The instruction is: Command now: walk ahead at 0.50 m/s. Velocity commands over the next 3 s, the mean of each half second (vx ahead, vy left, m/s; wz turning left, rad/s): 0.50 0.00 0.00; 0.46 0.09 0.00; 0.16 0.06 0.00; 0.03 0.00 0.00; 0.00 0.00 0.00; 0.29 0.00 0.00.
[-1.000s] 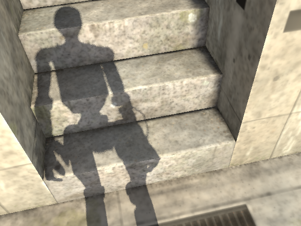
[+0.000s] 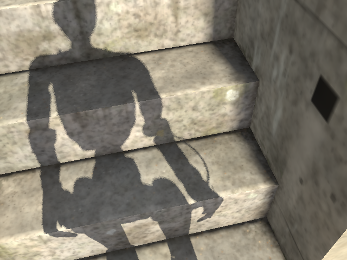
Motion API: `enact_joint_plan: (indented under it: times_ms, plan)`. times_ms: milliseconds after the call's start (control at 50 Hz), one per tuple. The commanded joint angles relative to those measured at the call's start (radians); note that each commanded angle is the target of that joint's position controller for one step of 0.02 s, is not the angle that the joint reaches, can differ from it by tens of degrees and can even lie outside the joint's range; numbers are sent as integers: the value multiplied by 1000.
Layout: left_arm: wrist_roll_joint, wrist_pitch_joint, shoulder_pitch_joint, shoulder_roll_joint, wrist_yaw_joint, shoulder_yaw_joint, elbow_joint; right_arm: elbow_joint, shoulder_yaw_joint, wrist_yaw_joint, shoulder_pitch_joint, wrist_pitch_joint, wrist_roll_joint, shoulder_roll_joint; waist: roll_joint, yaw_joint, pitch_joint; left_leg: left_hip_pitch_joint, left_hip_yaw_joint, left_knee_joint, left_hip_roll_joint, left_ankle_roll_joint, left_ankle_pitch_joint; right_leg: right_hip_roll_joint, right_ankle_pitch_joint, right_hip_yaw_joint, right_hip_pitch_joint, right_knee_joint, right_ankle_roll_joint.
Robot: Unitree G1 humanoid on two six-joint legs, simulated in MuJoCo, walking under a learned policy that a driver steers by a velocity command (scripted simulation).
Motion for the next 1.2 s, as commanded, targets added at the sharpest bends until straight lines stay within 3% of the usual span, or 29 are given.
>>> enact_joint_plan:
  times_ms: [20, 80, 180, 240, 280, 300, 320, 340, 380, 420, 460, 520, 660, 720, 740, 760, 780, 800, 820, 840, 860, 880, 900, 920, 940, 980, 1080, 1160, 1200]
  plan:
    - [-18, -7, 129, 45, 8, 2, 15, -31, -9, 18, 17, 13, -24, -27, -90, 1, -1, -199, -31, 154, 68, -30, 112, -259, 165, 240, 131, -192, -150]
    - [-26, -37, 135, 42, 20, -19, 25, -35, 5, 15, -21, 40, -19, 21, -57, -37, -26, -80, -9, 52, 69, -77, 158, -243, 488, 127, 12, -130, -161]
    - [-8, -27, 191, 91, 15, -12, 28, -58, 25, -35, -50, 55, 1, 27, -252, -28, -24, 91, 77, -250, 30, -43, 100, -229, 374, 139, -19, -118, -167]
    - [-16, -3, 201, 104, 15, 0, 16, -67, 19, -48, 4, 35, 2, 13, -182, -39, -37, 114, 86, -415, 32, 11, 44, -277, 375, 207, 86, -8, -189]
    - [-33, 8, 179, 111, 13, 12, -7, -41, 12, -48, 86, 6, 20, 5, -77, -68, 14, 226, 90, -696, 5, 9, 199, -194, 405, 152, 42, 219, -142]
    - [-46, 5, 171, 90, 10, 11, -28, -19, 3, -49, 171, -3, 10, -23, -27, -82, -17, 351, -4, -762, 86, 8, 317, -143, 248, 122, -55, 377, -101]
    - [-36, 11, 215, 12, 6, 3, -59, -16, -28, -52, 230, 2, 12, -143, 200, -43, -44, 529, -298, -784, 332, 66, 771, -33, -251, 35, -290, 649, -34]
    - [-39, 32, 261, -18, 16, 0, -51, -23, -47, -53, 210, 13, 12, -210, 270, -35, -82, 451, -510, -873, 497, 262, 597, -4, -393, 9, -385, 1014, -3]
    - [42, 40, 47, 14, 3, 15, -106, -26, -41, -37, 119, 21, 36, -128, 17, -22, 159, 295, -392, -921, 397, 264, 122, -82, -276, 80, -657, 1324, 8]
    - [30, 46, 13, -15, -11, 6, -140, -20, -4, -40, 105, 19, 4, -25, -9, 26, 140, 210, -211, -868, 305, 193, 353, -83, -205, 67, -643, 1393, -2]
    - [22, 57, -23, -39, -8, -9, -184, -2, 3, -35, 142, 17, -17, -39, -25, 24, 63, 227, -141, -849, 264, 156, 494, -44, -211, 29, -663, 1464, -18]
    - [22, 80, -117, -62, 11, -27, -271, 32, -12, -48, 251, 7, -6, -110, 75, -15, 11, 387, -194, -882, 321, 200, 457, -25, -332, 27, -869, 1683, -19]
    - [22, 88, -452, -69, 3, -77, -546, 39, -1, -69, 346, 5, 0, -120, 39, -70, 88, 596, -187, -1010, 366, 175, 221, -98, -568, 34, -1285, 1754, -16]
    - [18, 83, -556, -115, 7, -116, -663, 86, 11, -88, 347, 25, 27, -101, -5, -71, 121, 450, -67, -1132, 268, 155, 415, -147, -570, -28, -1062, 1423, -11]
    - [23, 92, -532, -118, 6, -119, -678, 79, 8, -90, 339, 35, 28, -116, -18, -61, 72, 453, -19, -1149, 254, 155, 564, -141, -506, -58, -946, 1322, -6]
    - [-17, 90, -454, -179, -3, -148, -661, 33, 2, -78, 258, 47, 48, -125, -9, -12, -1, 234, 20, -1203, 232, 167, 818, -120, -429, -93, -531, 980, -35]
    - [-37, 87, -288, -135, 12, -122, -592, -13, -13, -59, 235, 56, 51, -170, 39, 41, -161, 248, 31, -1054, 230, 208, 1405, -26, -331, -93, -208, 916, -28]
    - [-38, 100, 11, 10, 31, -39, -497, -58, -61, -19, 201, 49, 85, -335, 89, 182, -390, 353, 92, -785, 215, 191, 1756, 94, -332, -137, 77, 708, 21]
    - [-26, 117, 138, 99, 66, 7, -445, -113, -77, 24, 112, 12, 109, -376, 85, 266, -521, 232, 31, -498, 209, 143, 1649, 37, -244, 82, 281, 654, 3]
    - [7, 129, 272, 235, 116, 62, -406, -193, -65, 52, 79, 3, 144, -319, -277, 314, -622, -4, 2, -44, 36, 51, 957, -327, -74, 742, 447, 319, -141]
    - [4, 158, 260, 233, 144, 77, -351, -158, -63, 67, 89, 11, 49, -235, -222, 257, -660, -28, -258, 423, -113, 33, 293, -372, -297, 1132, 314, 25, -166]
    - [14, 158, 57, 222, 138, 66, -367, -224, -39, 64, 76, 31, 25, -72, -182, 119, -462, -172, -348, 758, -99, -11, 284, -388, -586, 1052, 49, -49, -143]
    - [25, 154, -80, 160, 134, 51, -330, -296, -16, 41, 5, 53, 7, 16, -106, 23, -238, -312, -278, 865, -70, -14, 360, -363, -687, 904, -150, 4, -123]
    - [12, 133, -116, 83, 132, 31, -267, -348, 0, 12, -50, 71, -24, 61, -44, -29, -17, -431, -233, 949, -68, -7, 395, -328, -642, 744, -314, 103, -128]
    - [15, 118, -115, -10, 121, 1, -211, -363, 12, -9, -33, 91, -42, 79, -10, -83, 61, -484, -221, 1011, -75, -12, 371, -291, -504, 573, -388, 158, -107]
    - [23, 69, -52, -68, 91, -26, -142, -354, 18, -25, 15, 119, -25, 69, -32, -111, 69, -547, -214, 1078, -85, -11, 332, -256, -295, 363, -342, 161, -76]
    - [1, -30, -2, 22, 66, -28, -101, -344, 19, -61, 10, 140, 2, 38, -94, -101, 29, -464, -157, 826, -60, -27, 378, -276, 266, 99, -282, 33, -127]
    - [-12, -13, 227, 99, 80, 20, -44, -354, 10, -61, -69, 144, -28, 91, -189, 7, 1, -795, -151, 1023, -13, -28, 167, -343, 206, 166, 162, 2, -149]
    - [4, -4, 294, 44, 77, 19, -23, -386, 8, -35, -192, 137, -43, 111, -200, 47, 27, -882, -142, 1077, 26, -19, 140, -334, 18, 186, 242, -16, -151]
